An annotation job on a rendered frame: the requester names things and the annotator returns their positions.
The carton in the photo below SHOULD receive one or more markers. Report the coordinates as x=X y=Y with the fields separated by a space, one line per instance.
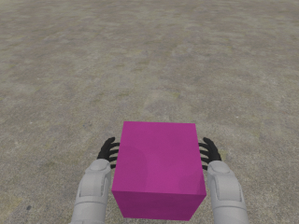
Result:
x=159 y=172

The right robot hand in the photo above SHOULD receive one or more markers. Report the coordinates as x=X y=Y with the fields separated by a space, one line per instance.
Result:
x=212 y=153

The left robot hand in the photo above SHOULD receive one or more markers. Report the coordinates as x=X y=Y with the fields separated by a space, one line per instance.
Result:
x=106 y=151

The right robot forearm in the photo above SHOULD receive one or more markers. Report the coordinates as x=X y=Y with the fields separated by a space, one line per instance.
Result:
x=226 y=195

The left robot forearm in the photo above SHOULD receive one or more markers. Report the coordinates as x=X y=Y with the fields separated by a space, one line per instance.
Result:
x=91 y=201

